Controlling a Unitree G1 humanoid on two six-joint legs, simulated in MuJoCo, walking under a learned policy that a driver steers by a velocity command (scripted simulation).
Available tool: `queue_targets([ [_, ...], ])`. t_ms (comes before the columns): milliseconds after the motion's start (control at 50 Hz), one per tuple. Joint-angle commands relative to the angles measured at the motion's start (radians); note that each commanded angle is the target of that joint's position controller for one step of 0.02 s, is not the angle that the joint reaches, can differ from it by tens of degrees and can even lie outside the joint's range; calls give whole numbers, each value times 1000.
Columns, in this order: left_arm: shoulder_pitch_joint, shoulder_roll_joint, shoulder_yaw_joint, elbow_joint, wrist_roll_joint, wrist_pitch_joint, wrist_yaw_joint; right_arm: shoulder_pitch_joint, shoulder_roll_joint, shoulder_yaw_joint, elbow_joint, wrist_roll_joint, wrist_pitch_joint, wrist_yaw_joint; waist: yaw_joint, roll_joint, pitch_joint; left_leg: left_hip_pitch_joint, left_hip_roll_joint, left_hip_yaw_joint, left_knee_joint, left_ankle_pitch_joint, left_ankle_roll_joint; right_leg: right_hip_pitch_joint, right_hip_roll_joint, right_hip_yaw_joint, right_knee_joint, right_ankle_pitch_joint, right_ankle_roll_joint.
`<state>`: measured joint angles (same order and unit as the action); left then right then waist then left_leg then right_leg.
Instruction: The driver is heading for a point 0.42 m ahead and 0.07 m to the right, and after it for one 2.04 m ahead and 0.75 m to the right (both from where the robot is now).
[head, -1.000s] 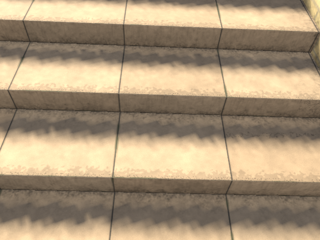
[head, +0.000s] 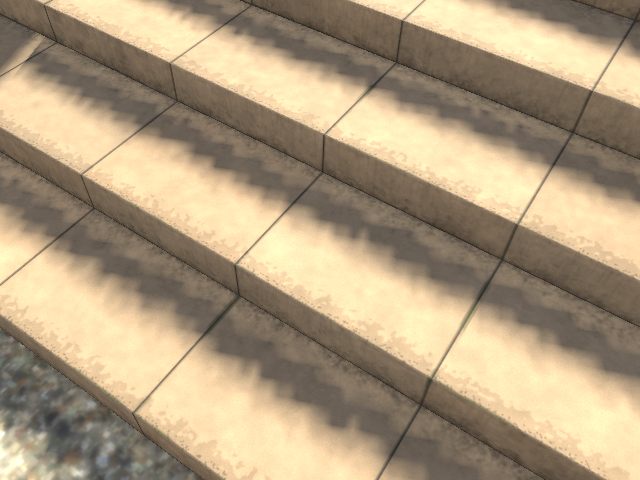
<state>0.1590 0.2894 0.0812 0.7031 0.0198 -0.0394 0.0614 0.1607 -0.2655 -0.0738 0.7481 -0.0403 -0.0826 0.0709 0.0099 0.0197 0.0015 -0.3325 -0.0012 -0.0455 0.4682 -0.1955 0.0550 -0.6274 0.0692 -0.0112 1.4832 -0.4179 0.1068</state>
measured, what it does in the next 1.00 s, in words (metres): walks ahead: right foot, then left foot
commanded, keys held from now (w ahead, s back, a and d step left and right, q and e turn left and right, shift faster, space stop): q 0.02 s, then w+q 0.10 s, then w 0.32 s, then w+e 0.56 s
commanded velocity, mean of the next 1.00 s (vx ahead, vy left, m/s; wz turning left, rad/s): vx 0.33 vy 0.00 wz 0.00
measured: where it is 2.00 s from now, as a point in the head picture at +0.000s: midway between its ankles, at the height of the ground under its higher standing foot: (384, 272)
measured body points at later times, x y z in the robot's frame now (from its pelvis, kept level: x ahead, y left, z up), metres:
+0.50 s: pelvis +0.02 +0.02 +0.00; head +0.03 +0.00 +0.45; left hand -0.01 +0.30 -0.11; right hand +0.20 -0.20 -0.11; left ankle +0.07 +0.17 -0.69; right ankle -0.04 -0.11 -0.74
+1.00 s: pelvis +0.19 +0.11 +0.00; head +0.20 +0.12 +0.45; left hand +0.39 +0.32 -0.10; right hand +0.14 -0.14 -0.14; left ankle +0.11 +0.21 -0.74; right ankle +0.23 -0.01 -0.47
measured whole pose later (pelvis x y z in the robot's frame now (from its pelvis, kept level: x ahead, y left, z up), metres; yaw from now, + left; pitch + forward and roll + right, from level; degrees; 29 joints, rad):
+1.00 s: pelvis +0.19 +0.11 +0.00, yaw -4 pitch +3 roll +0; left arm 0.12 0.18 0.04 0.66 0.03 0.03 0.01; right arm 0.50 -0.20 -0.03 0.93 -0.06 -0.10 0.02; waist 0.00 -0.03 -0.04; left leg -0.07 0.02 0.17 0.36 -0.33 0.01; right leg -1.13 0.02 0.02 1.99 -0.39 -0.09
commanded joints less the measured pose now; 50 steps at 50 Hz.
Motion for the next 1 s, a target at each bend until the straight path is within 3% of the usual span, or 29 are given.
queue_targets([
  [20, 76, 97, 21, -56, 6, 10, -2, -30, -89, -1, -99, 13, -20, -12, 8, 86, -136, 155, 258, -274, -61, 434, 261, -31, -28, 94, -34, 141, 37],
  [60, 112, 84, 17, -55, 26, 18, -17, -6, -126, -11, -102, 34, -18, -32, 6, 83, -99, 120, 206, -310, -134, 5, 224, 24, -63, 75, -259, 193, 40],
  [80, -117, 25, 9, -139, -55, 37, -5, -55, -190, -43, -122, 101, 55, -90, -27, 90, -96, 240, 182, -381, -145, -47, 167, -25, -42, 79, -573, 0, -5],
  [100, -128, 6, -7, -145, -62, 39, -3, -38, -186, -39, -132, 92, 89, -118, -37, 107, -127, 254, 180, -403, -160, -136, 161, 48, -19, 77, -679, -81, -17],
  [120, -19, -3, -23, -95, 1, 72, -30, 74, -205, -46, -92, 15, 114, -104, -69, 124, -106, 240, 147, -364, -178, -148, 161, 147, 11, -17, -721, -169, -58],
  [160, 80, 30, -10, -74, -7, 80, -37, 76, -161, -44, -93, 8, 128, -67, -44, 202, -82, 152, 125, -354, -178, -206, 150, 283, 24, -39, -861, -140, -108],
  [200, 188, 44, -2, -38, 5, 62, -33, 42, -132, -40, -105, 26, 128, -56, 27, 176, -59, -31, 68, -337, -186, -328, 94, 524, 21, -57, -1105, 74, -170],
  [220, 215, 67, 1, -26, 21, 47, -29, 11, -88, -30, -121, 29, 121, -65, 48, 104, -29, -181, -2, -284, -112, -373, 28, 642, -51, 20, -1171, 59, -193],
  [240, 256, 125, 5, -36, 32, 29, -25, 5, 13, -4, -151, 29, 113, -69, 60, -146, -55, -322, -119, -162, 214, -425, -16, 715, -343, 364, -1302, -233, -224],
  [260, 219, 240, 37, -33, 49, 23, -32, -105, -65, -20, -199, -5, 101, -68, 81, -221, 106, -460, -164, -111, 360, -308, -23, 490, -495, 639, -1422, -402, -313],
  [280, 147, 181, 26, -26, 45, 12, -35, -79, -96, -31, -190, -10, 91, -62, 10, -149, 160, -431, -107, -196, 468, -200, -10, 429, -473, 600, -1421, -397, -334],
  [300, 81, 121, 10, -29, 22, 1, -42, 8, -106, -35, -144, -7, 85, -47, -46, -134, 138, -404, -108, -179, 520, -124, -18, 439, -397, 483, -1403, -309, -303],
  [340, 69, 86, 3, -22, 5, -17, -45, 85, -116, -39, -89, -16, 79, -26, -48, -126, 71, -362, -109, -110, 601, -53, -46, 498, -307, 297, -1372, -91, -272],
  [380, 140, 72, 2, 14, -1, -33, -53, 52, -81, -25, -94, -18, 75, -13, -11, -117, 55, -379, -88, -78, 578, -24, -62, 556, -287, 218, -1350, 39, -276],
  [400, 184, 79, 6, 27, -48, -48, -32, -31, -63, -26, -135, 90, 49, -48, 13, -158, 64, -485, -22, -53, 516, 23, -69, 650, -327, 239, -1353, 46, -301],
  [460, 251, 87, 6, 60, -37, -45, -16, -136, -24, 1, -171, 66, 18, -69, 74, -138, 63, -454, 19, 23, 312, 38, -87, 692, -335, 227, -1350, 149, -304],
  [520, 231, 138, 18, 59, -45, -35, -28, -137, -22, 1, -179, 67, -2, -61, 70, -197, 89, -223, -3, 70, 154, 5, -91, 524, -302, 176, -1334, 255, -295],
  [560, 218, 157, 25, 60, -58, -34, -35, -107, -51, -10, -182, 75, -9, -55, 44, -203, 89, -127, -8, 64, 92, 23, -75, 486, -319, 203, -1308, 286, -294],
  [600, 172, 155, 23, 56, -61, -31, -39, -6, -91, -35, -161, 77, -13, -59, -34, -186, 43, 41, -28, 71, -12, 87, -45, 464, -308, 206, -1214, 396, -261],
  [620, 166, 125, 12, 53, -57, -33, -41, 85, -122, -54, -138, 73, -12, -67, -82, -160, -23, 196, -37, 83, -46, 98, -28, 430, -263, 168, -1092, 493, -231],
  [640, 152, 65, -6, 35, -42, -34, -47, 228, -159, -69, -119, 57, -12, -75, -151, -99, -140, 452, 80, -29, -38, 82, 7, 281, -192, 104, -837, 390, -177],
  [660, 192, -70, -47, -13, -22, -44, -46, 328, -265, -83, -107, 22, -6, -80, -130, 241, -260, 719, 360, -403, -83, 111, 118, -53, -58, 27, -448, -104, -107],
  [680, 267, 6, -28, 23, -66, -50, -45, 379, -222, -74, -78, 11, -8, -70, -130, 269, -309, 653, 414, -628, -186, -145, 209, -142, -64, 144, -209, -170, -107],
  [700, 218, 84, -6, 21, -81, -48, -50, 314, -153, -51, -80, 29, -11, -62, -115, 171, -177, 555, 391, -516, -208, -310, 189, -219, -120, 156, -114, -89, -127],
  [740, 127, 66, -6, 6, -54, -38, -57, 162, -81, -23, -80, 38, -11, -56, -62, 104, -22, 337, 299, -325, -262, -242, 140, -217, -174, 123, -109, 80, -132],
  [820, 179, -11, -10, 29, -63, 6, -52, 145, -51, -14, -9, 26, -25, -53, -7, 114, 24, 208, 285, -137, -313, -31, 136, -249, -168, 100, 190, 117, -112],
  [840, 79, -37, -18, -13, 42, 30, -61, 209, -77, -6, 13, -17, -29, -48, -6, 26, 45, 127, 300, -108, -312, -22, 125, -283, -117, 35, 312, 83, -134],
  [920, -63, -79, -31, -88, 12, 60, -58, 276, -57, 11, 84, -23, -35, -48, -6, 69, 87, 212, 322, -50, -286, -139, 103, -614, -75, 70, 569, 49, -183],
  [1000, -243, -106, -65, -204, 21, 57, -48, 339, -61, 23, 155, -19, -33, -63, 10, -2, 136, 241, 298, 55, -325, -165, 52, -748, -82, 44, 449, 2, -206],
])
